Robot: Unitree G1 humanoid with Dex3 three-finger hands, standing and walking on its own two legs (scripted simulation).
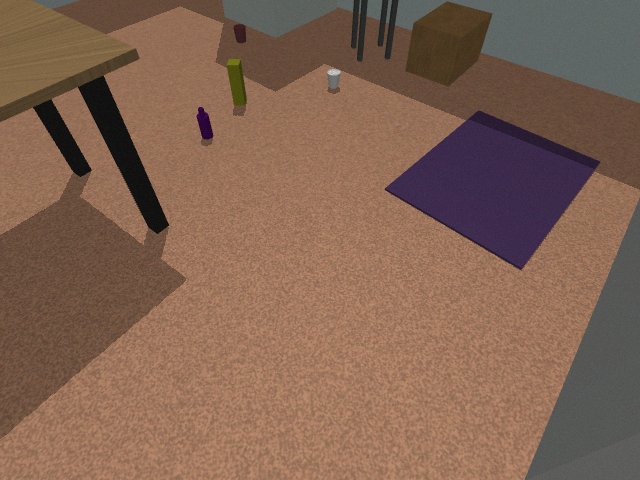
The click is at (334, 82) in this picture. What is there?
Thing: tapered cup
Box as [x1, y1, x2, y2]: [327, 69, 339, 88]
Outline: 330,69 327,71 329,86 331,88 335,88 338,83 339,71 336,69
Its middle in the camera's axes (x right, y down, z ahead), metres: +0.10 -0.93 +2.35
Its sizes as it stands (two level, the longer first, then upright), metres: 0.078 0.078 0.091
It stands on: the floor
